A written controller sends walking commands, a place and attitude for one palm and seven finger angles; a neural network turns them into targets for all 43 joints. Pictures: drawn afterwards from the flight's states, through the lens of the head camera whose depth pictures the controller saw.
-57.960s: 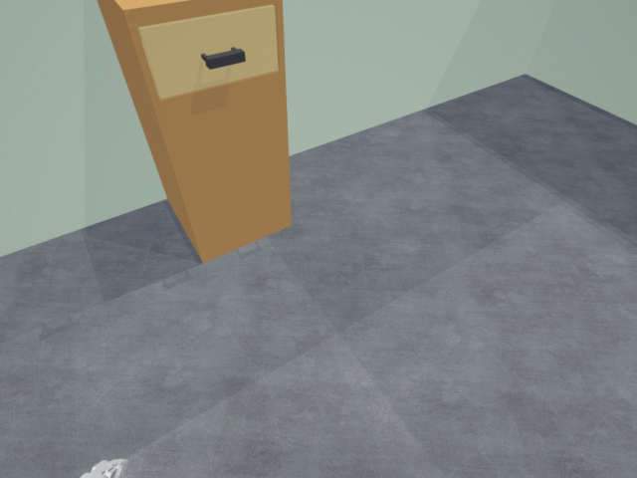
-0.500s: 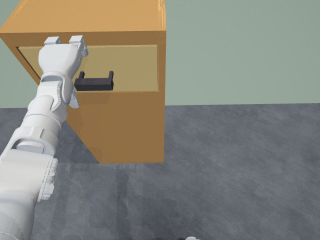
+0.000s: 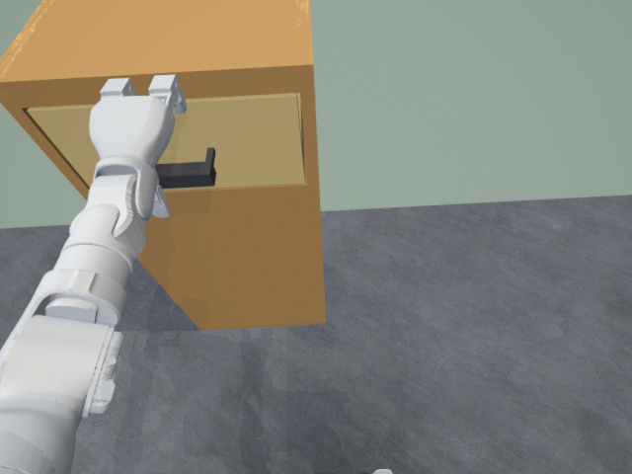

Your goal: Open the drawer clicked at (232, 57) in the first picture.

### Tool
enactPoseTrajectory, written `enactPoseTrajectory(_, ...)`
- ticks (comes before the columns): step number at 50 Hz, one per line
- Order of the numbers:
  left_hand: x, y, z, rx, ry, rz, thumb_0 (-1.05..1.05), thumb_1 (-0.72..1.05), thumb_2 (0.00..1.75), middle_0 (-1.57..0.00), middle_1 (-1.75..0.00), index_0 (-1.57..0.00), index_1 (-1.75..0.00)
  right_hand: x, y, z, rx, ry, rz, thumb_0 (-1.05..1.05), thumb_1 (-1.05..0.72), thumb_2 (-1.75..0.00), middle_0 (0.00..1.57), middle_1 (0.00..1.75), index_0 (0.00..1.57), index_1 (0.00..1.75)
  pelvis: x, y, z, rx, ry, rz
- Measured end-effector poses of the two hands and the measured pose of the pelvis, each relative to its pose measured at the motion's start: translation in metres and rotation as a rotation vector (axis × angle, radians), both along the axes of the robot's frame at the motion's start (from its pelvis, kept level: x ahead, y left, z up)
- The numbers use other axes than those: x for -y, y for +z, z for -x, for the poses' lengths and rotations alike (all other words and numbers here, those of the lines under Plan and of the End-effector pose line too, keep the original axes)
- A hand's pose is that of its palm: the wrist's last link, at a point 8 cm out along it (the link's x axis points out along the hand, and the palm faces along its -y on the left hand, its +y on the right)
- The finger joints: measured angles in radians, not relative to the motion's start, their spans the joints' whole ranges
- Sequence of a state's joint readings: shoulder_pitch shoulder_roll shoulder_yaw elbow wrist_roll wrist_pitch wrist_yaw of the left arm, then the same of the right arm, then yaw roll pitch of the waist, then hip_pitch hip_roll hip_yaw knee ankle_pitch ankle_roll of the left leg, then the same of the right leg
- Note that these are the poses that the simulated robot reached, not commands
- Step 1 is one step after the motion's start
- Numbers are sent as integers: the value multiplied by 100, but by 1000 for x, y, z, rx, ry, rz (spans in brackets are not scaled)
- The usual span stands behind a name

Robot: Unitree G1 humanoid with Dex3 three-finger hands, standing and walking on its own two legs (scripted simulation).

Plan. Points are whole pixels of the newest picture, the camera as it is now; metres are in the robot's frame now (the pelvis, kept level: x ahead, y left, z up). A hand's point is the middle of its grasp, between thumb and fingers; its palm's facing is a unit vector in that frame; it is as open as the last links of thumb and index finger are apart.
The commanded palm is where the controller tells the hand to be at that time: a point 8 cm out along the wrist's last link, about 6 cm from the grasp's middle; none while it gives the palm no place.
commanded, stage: move the hooked fingers above the handle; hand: left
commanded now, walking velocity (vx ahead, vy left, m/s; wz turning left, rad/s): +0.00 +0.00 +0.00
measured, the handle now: (180, 165) +0.55 +0.19 +0.04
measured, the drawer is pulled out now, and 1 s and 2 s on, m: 0.00 0.00 0.00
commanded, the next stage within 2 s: lower the fingers behind the handle in 1.10 s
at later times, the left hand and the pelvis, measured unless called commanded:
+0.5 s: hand (161, 150) +0.50 +0.19 +0.12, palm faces +0.17 +0.01 -0.99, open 13.8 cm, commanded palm +0.46 +0.22 +0.16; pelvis +0.00 +0.00 +0.00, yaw +0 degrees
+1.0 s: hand (169, 149) +0.50 +0.18 +0.12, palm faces +0.16 -0.04 -0.99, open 13.8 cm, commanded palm +0.47 +0.22 +0.16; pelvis +0.00 +0.00 +0.00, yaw +1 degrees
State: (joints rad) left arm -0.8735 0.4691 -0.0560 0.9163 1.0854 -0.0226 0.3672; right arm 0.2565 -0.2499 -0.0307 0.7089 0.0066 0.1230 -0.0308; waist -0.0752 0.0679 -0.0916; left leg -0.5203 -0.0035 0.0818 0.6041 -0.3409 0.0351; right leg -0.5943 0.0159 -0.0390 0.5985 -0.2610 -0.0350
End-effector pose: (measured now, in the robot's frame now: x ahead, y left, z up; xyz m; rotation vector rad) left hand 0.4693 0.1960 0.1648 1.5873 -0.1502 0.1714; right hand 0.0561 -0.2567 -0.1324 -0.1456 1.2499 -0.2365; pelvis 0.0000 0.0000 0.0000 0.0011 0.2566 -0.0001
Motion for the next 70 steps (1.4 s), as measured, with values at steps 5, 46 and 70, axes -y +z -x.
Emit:
enactPoseTrajectory(5, -20, 0, -2, -195, 222, 2, 0, -49, 30, -35, -123, -35, -124, -5, -1, -5, -11, -11, -37, 0, -91, -90, 20, 30, 20, 30, 2, 5, 0, 23, 8, -2)
enactPoseTrajectory(46, 24, -12, 10, -143, -197, 73, 0, -49, 30, -32, -120, -32, -120, 20, 16, 0, 18, 17, 93, 0, -91, -90, 20, 30, 20, 30, 0, 2, 2, 26, 28, 2)
enactPoseTrajectory(70, -27, -35, 20, -380, 38, 9, 0, -49, 30, -32, -121, -32, -122, 23, 18, 23, 29, -34, 91, 0, -90, -90, 20, 30, 20, 30, 10, 4, 13, 39, -2, -5)
